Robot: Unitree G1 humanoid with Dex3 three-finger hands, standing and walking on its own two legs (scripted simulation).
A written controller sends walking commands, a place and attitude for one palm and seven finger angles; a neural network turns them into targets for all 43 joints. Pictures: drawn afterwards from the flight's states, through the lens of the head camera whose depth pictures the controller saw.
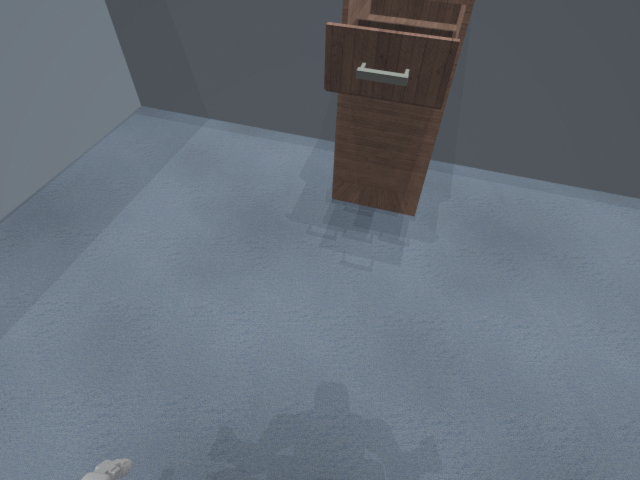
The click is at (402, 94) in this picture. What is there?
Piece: drawer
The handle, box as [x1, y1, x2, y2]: [356, 63, 409, 85]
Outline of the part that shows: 356,70 356,78 405,85 409,69 406,69 405,72 402,74 365,68 365,63 362,63 361,66 358,67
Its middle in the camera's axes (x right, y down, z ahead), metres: +0.17 -0.45 +1.04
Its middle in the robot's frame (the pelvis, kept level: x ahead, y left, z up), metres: +1.09 -0.12 +0.01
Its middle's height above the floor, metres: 0.78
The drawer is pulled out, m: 0.29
